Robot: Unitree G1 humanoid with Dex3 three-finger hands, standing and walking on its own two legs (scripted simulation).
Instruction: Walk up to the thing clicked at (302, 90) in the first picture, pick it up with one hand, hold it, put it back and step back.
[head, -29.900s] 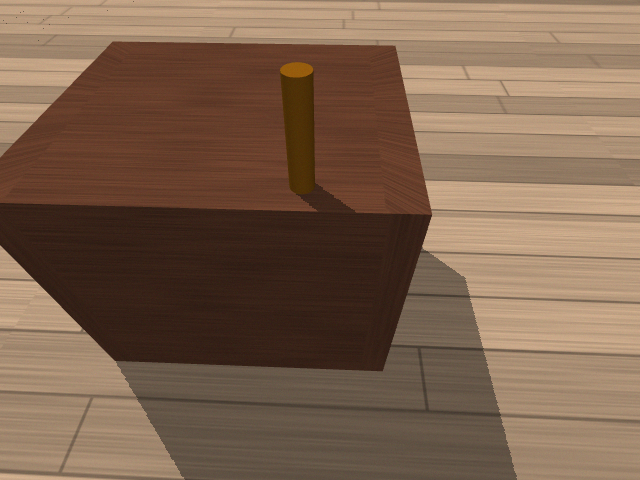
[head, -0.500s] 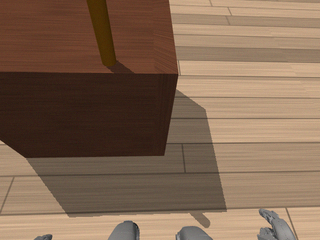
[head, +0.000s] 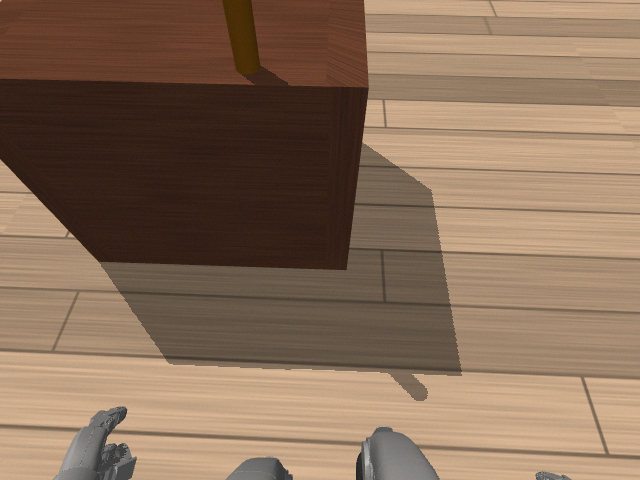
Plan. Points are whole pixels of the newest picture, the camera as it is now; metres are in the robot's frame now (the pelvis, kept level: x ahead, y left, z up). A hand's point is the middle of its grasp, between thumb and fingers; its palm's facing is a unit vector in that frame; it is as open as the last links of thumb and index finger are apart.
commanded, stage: step back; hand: left
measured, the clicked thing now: (237, 7) +0.87 +0.17 +0.12
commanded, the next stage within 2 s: stand in 1.44 s
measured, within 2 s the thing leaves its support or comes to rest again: neither
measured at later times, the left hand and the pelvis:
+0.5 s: hand out of the picture -0.08 +0.25 -0.12, palm faces -0.01 -0.89 -0.46, open 7.4 cm; pelvis -0.15 -0.03 +0.01, yaw -1 degrees
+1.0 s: hand out of the picture -0.12 +0.24 -0.13, palm faces +0.03 -0.93 -0.37, open 7.4 cm; pelvis -0.17 -0.02 +0.02, yaw +1 degrees
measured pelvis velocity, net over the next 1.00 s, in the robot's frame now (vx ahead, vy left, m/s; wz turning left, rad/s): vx -0.17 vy -0.02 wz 0.03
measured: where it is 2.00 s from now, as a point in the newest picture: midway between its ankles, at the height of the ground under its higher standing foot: outside the picture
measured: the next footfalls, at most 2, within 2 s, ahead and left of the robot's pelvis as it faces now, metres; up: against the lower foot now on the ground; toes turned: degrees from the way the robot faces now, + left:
right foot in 0.26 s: -0.11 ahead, -0.13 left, +0.00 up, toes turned +0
left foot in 0.58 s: -0.11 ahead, +0.12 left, +0.00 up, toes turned +1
